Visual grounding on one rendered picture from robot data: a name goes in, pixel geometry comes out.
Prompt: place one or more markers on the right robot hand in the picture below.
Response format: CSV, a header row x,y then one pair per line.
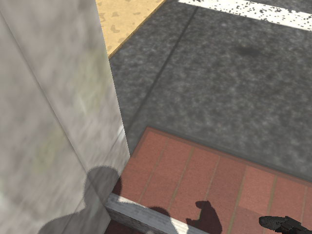
x,y
284,225

